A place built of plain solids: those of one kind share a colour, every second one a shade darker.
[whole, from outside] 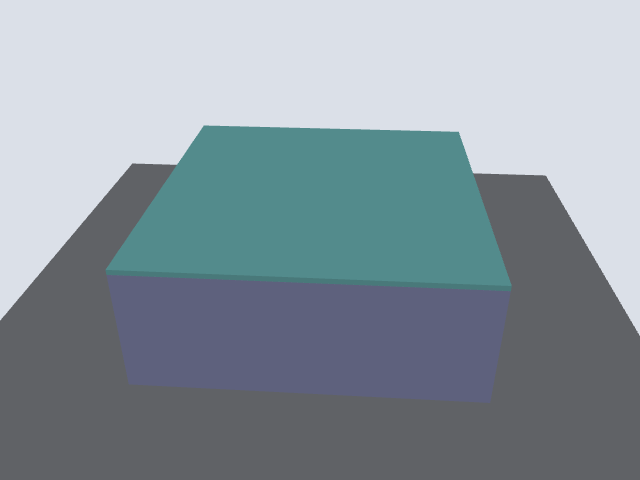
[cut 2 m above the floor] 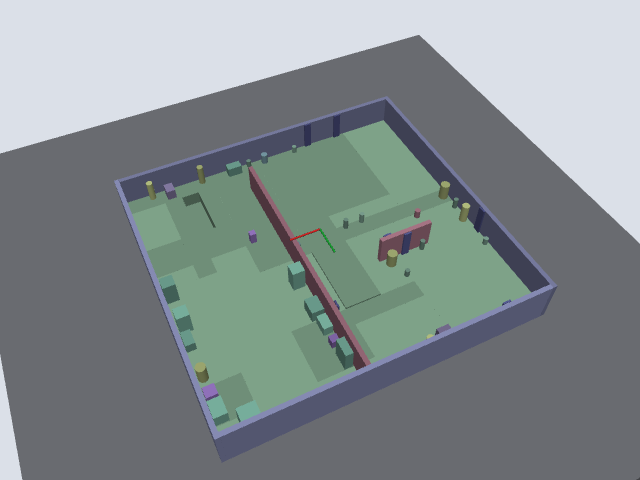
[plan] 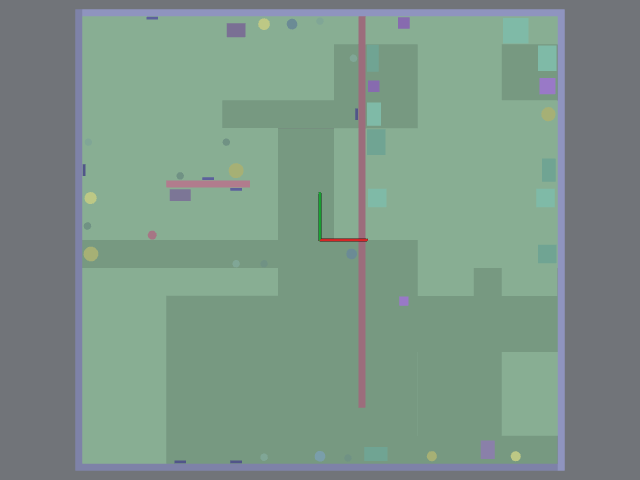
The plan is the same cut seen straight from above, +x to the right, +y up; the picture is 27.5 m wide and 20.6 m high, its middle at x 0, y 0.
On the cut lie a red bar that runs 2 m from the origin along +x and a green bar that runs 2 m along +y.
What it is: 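A museum's exhibition hall between two shows, on a module of 1.2 m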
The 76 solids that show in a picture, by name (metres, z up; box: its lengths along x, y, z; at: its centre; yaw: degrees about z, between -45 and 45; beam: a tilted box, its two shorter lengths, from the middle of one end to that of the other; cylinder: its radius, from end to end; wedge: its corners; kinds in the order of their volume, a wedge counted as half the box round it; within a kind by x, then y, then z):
{
 "floor_1": {"box": [3.6, 19.2, 1.05], "at": [-8.4, 0.0, 0.47]},
 "floor_2": {"box": [8.4, 4.8, 1.05], "at": [-6.0, 2.4, 0.47]},
 "floor_3": {"box": [2.4, 7.2, 1.05], "at": [-5.4, 1.2, 0.47]},
 "floor_4": {"box": [2.42, 3.62, 1.05], "at": [-5.4, 6.6, 0.47]},
 "floor_5": {"box": [4.8, 2.4, 1.05], "at": [-4.2, -8.4, 0.47]},
 "floor_6": {"box": [4.82, 4.82, 1.05], "at": [-4.2, -4.8, 0.47]},
 "floor_7": {"box": [14.4, 1.2, 1.05], "at": [-3.0, -0.6, 0.47]},
 "floor_8": {"box": [2.4, 12.0, 1.05], "at": [-3.0, 3.6, 0.47]},
 "floor_9": {"box": [2.4, 9.6, 1.05], "at": [-0.6, -4.8, 0.47]},
 "floor_10": {"box": [2.4, 4.8, 1.16], "at": [-0.6, 2.4, 0.53]},
 "floor_11": {"box": [20.4, 1.2, 1.05], "at": [0.0, -9.0, 0.47]},
 "floor_12": {"box": [20.4, 1.2, 1.05], "at": [0.0, -1.8, 0.47]},
 "floor_13": {"box": [8.4, 1.2, 1.05], "at": [0.0, 5.4, 0.47]},
 "floor_14": {"box": [20.4, 1.2, 1.05], "at": [0.0, 9.0, 0.47]},
 "floor_15": {"box": [3.6, 19.2, 1.05], "at": [2.4, 0.0, 0.47]},
 "floor_16": {"box": [3.6, 4.8, 1.05], "at": [2.4, 2.4, 0.47]},
 "floor_17": {"box": [14.4, 2.4, 1.05], "at": [3.0, 7.2, 0.47]},
 "floor_18": {"box": [12.0, 2.4, 1.05], "at": [4.2, -3.6, 0.47]},
 "floor_19": {"box": [1.2, 8.4, 1.05], "at": [4.8, -5.4, 0.47]},
 "floor_20": {"box": [1.2, 1.2, 1.05], "at": [6.0, -9.0, 0.47]},
 "floor_21": {"box": [1.22, 3.62, 0.11], "at": [6.0, -6.6, 0.0]},
 "floor_22": {"box": [3.62, 7.22, 1.05], "at": [6.0, 2.4, 0.47]},
 "floor_23": {"box": [3.6, 3.6, 1.05], "at": [6.0, 7.8, 0.47]},
 "floor_24": {"box": [1.2, 8.4, 1.05], "at": [7.2, -5.4, 0.47]},
 "floor_25": {"box": [3.6, 3.6, 1.05], "at": [8.4, -6.6, 0.47]},
 "floor_26": {"box": [2.4, 19.2, 1.05], "at": [9.0, 0.0, 0.47]},
 "floor_27": {"box": [2.4, 7.2, 1.05], "at": [9.0, 2.4, 0.47]},
 "wall_1": {"box": [0.3, 19.8, 7.31], "at": [-10.35, 0.0, 3.6]},
 "wall_2": {"box": [20.4, 0.3, 7.31], "at": [0.0, -9.75, 3.6]},
 "wall_3": {"box": [20.4, 0.3, 7.31], "at": [0.0, 9.75, 3.6]},
 "wall_4": {"box": [0.3, 19.8, 7.31], "at": [10.35, 0.0, 3.6]},
 "roof_1": {"box": [21.0, 19.8, 0.3], "at": [0.0, 0.0, 7.41]},
 "screen_1": {"box": [3.6, 0.3, 3.6], "at": [-4.8, 2.4, 2.8]},
 "screen_2": {"box": [0.3, 16.8, 3.6], "at": [1.8, 1.2, 2.8]},
 "crate_1": {"box": [0.5, 1.15, 1.5], "at": [2.27, 7.8, 1.75]},
 "crate_2": {"box": [0.6, 1.0, 0.7], "at": [2.32, 5.4, 1.35]},
 "crate_3": {"box": [1.0, 0.6, 0.7], "at": [2.4, -9.18, 1.35]},
 "crate_4": {"box": [0.8, 1.1, 0.9], "at": [2.42, 4.2, 1.45]},
 "crate_5": {"box": [0.8, 0.8, 1.6], "at": [2.46, 1.8, 1.8]},
 "crate_6": {"box": [1.1, 1.1, 1.2], "at": [8.4, 8.98, 1.6]},
 "crate_7": {"box": [0.8, 0.8, 1.6], "at": [9.68, 1.8, 1.8]},
 "crate_8": {"box": [0.8, 0.8, 1.6], "at": [9.75, -0.6, 1.8]},
 "crate_9": {"box": [0.8, 1.1, 0.9], "at": [9.75, 7.8, 1.45]},
 "crate_10": {"box": [0.6, 1.0, 0.7], "at": [9.82, 3.0, 1.35]},
 "roll_1": {"cylinder": 0.26, "from": [-9.84, 1.8, 1.0], "to": [-9.84, 1.8, 2.34]},
 "roll_2": {"cylinder": 0.32, "from": [-9.83, -0.6, 1.0], "to": [-9.83, -0.6, 2.16]},
 "roll_3": {"cylinder": 0.32, "from": [-3.6, 2.98, 1.0], "to": [-3.6, 2.98, 2.03]},
 "roll_4": {"cylinder": 0.25, "from": [-2.4, 9.26, 1.0], "to": [-2.4, 9.26, 2.16]},
 "roll_5": {"cylinder": 0.22, "from": [4.8, -9.28, 1.0], "to": [4.8, -9.28, 2.43]},
 "roll_6": {"cylinder": 0.21, "from": [8.4, -9.28, 1.0], "to": [8.4, -9.28, 2.43]},
 "roll_7": {"cylinder": 0.3, "from": [9.8, 5.4, 1.0], "to": [9.8, 5.4, 2.22]},
 "plinth_1": {"box": [0.5, 0.5, 0.6], "at": [2.31, 6.6, 1.3]},
 "plinth_2": {"box": [0.4, 0.4, 0.8], "at": [3.6, -2.62, 1.4]},
 "plinth_3": {"box": [0.5, 0.5, 0.8], "at": [3.6, 9.31, 1.4]},
 "plinth_4": {"box": [0.7, 0.7, 0.6], "at": [9.76, 6.6, 1.3]},
 "cratesmall_1": {"box": [0.8, 0.6, 0.74], "at": [-3.6, 9.0, 1.37]},
 "cratesmall_2": {"box": [0.6, 0.8, 0.73], "at": [7.2, -9.0, 1.37]},
 "ladder_1": {"box": [0.12, 0.5, 2.26], "at": [-10.12, 3.0, 2.13]},
 "ladder_2": {"box": [0.5, 0.12, 2.54], "at": [-6.0, -9.52, 2.27]},
 "ladder_3": {"box": [0.5, 0.12, 1.98], "at": [-4.8, 2.63, 1.99]},
 "ladder_4": {"box": [0.5, 0.12, 2.54], "at": [-3.6, -9.52, 2.27]},
 "buckets_1": {"cylinder": 0.16, "from": [-9.98, 0.6, 1.0], "to": [-9.98, 0.6, 1.76]},
 "buckets_2": {"cylinder": 0.16, "from": [-9.94, 4.2, 1.0], "to": [-9.94, 4.2, 1.52]},
 "buckets_3": {"cylinder": 0.16, "from": [-6.0, 2.75, 1.0], "to": [-6.0, 2.75, 1.76]},
 "buckets_4": {"cylinder": 0.16, "from": [-4.02, 4.2, 1.0], "to": [-4.02, 4.2, 1.5]},
 "buckets_5": {"cylinder": 0.16, "from": [-3.6, -1.02, 1.0], "to": [-3.6, -1.02, 1.76]},
 "buckets_6": {"cylinder": 0.16, "from": [-2.4, -9.32, 1.0], "to": [-2.4, -9.32, 1.52]},
 "buckets_7": {"cylinder": 0.16, "from": [-2.4, -1.02, 1.0], "to": [-2.4, -1.02, 1.76]},
 "buckets_8": {"cylinder": 0.16, "from": [0.0, 9.39, 1.0], "to": [0.0, 9.39, 1.76]},
 "buckets_9": {"cylinder": 0.16, "from": [1.2, -9.36, 1.0], "to": [1.2, -9.36, 1.52]},
 "buckets_10": {"cylinder": 0.16, "from": [1.44, 7.8, 1.0], "to": [1.44, 7.8, 1.5]},
 "trolley_1": {"box": [0.9, 0.5, 0.91], "at": [-6.0, 1.93, 1.46]},
 "bin_1": {"cylinder": 0.23, "from": [-1.2, 9.27, 1.0], "to": [-1.2, 9.27, 1.7]},
 "bin_2": {"cylinder": 0.23, "from": [0.0, -9.28, 1.0], "to": [0.0, -9.28, 1.72]},
 "bin_3": {"cylinder": 0.23, "from": [1.36, -0.6, 1.0], "to": [1.36, -0.6, 1.68]},
 "vac_1": {"cylinder": 0.19, "from": [-7.2, 0.21, 1.0], "to": [-7.2, 0.21, 1.6]}
}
